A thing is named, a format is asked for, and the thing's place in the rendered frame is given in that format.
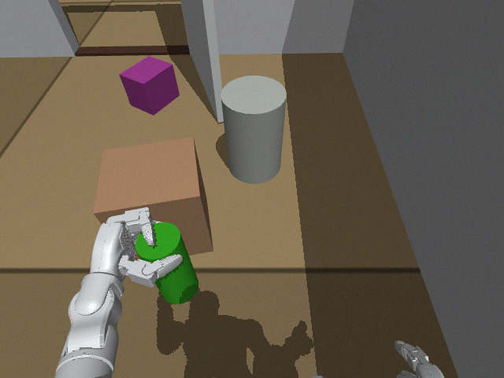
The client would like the left robot arm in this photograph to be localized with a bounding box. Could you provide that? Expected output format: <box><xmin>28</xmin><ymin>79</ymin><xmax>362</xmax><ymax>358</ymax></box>
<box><xmin>54</xmin><ymin>272</ymin><xmax>124</xmax><ymax>378</ymax></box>

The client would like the right robot hand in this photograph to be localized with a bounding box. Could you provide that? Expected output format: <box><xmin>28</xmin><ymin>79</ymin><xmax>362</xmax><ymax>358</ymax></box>
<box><xmin>395</xmin><ymin>340</ymin><xmax>445</xmax><ymax>378</ymax></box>

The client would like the left robot hand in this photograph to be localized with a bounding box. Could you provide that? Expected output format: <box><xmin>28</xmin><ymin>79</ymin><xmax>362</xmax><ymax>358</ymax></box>
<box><xmin>90</xmin><ymin>207</ymin><xmax>183</xmax><ymax>287</ymax></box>

